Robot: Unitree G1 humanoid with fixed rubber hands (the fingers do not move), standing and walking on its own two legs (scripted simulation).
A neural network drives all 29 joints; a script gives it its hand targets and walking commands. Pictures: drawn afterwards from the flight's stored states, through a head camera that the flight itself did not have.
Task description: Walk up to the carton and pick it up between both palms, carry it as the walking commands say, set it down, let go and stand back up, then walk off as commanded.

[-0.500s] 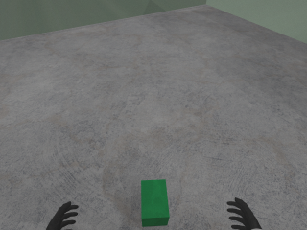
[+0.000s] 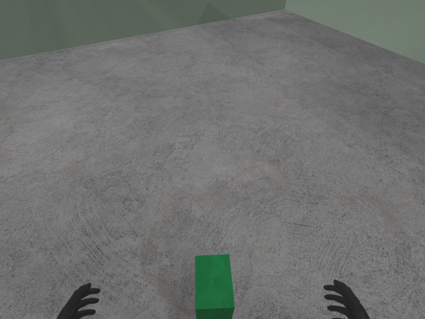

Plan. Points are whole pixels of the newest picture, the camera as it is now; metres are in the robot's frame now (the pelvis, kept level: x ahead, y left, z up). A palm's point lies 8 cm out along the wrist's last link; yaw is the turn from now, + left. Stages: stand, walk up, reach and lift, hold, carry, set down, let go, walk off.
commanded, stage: stand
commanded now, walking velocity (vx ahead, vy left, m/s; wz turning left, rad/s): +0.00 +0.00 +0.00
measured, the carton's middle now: (213, 287) +0.41 -0.02 -0.68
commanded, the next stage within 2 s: walk off in 1.18 s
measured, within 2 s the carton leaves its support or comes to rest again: neither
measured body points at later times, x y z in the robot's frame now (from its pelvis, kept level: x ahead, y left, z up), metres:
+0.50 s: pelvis +0.00 +0.00 +0.00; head -0.02 +0.00 +0.45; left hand +0.15 +0.28 -0.08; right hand +0.15 -0.28 -0.08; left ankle -0.01 +0.10 -0.73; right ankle -0.02 -0.11 -0.73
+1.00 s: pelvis -0.03 +0.00 +0.00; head -0.05 +0.00 +0.45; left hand +0.13 +0.28 -0.07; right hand +0.13 -0.29 -0.07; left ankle -0.01 +0.10 -0.73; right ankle -0.02 -0.11 -0.73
